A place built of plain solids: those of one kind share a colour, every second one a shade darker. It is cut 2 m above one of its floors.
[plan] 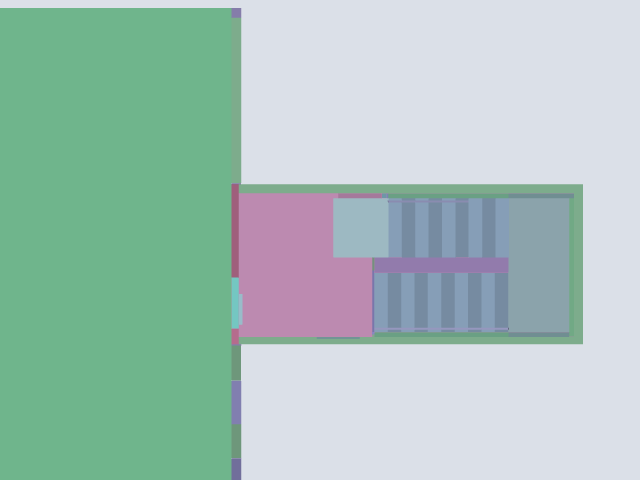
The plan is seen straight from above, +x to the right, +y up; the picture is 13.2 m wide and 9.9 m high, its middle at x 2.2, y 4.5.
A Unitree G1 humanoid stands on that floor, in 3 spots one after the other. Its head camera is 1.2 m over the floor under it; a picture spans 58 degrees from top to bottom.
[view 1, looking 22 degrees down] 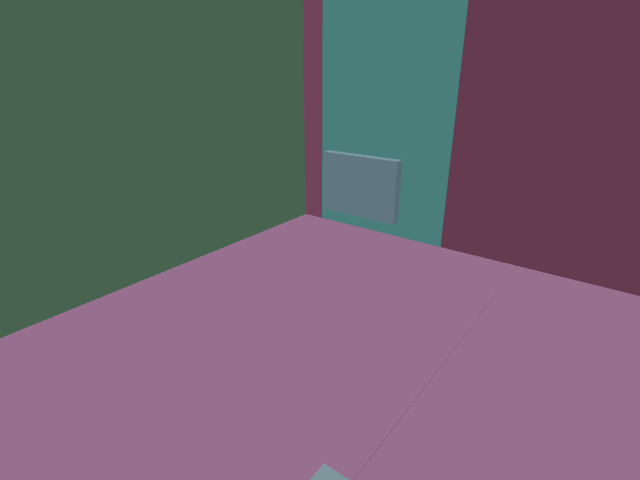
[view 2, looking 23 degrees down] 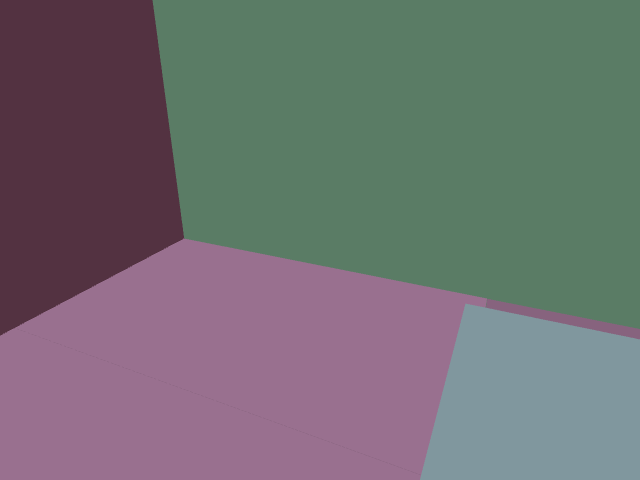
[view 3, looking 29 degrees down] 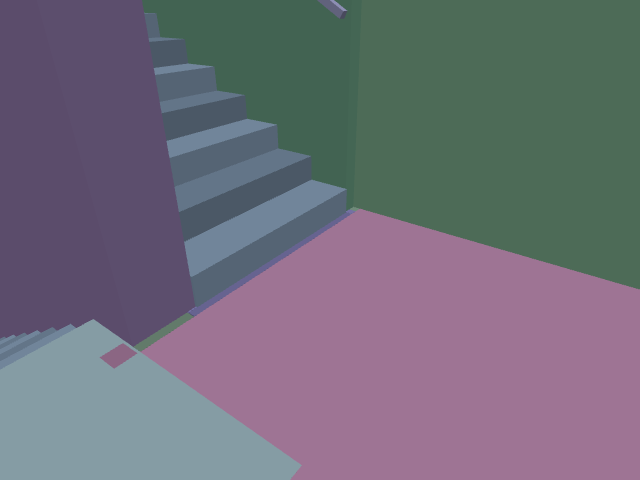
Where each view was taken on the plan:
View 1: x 3.31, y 4.75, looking -143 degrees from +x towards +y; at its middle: floor_slab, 3.20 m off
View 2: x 2.58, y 3.25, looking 114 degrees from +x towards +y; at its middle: wall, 2.63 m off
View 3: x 1.96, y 4.75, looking -54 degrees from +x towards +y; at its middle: floor_slab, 2.48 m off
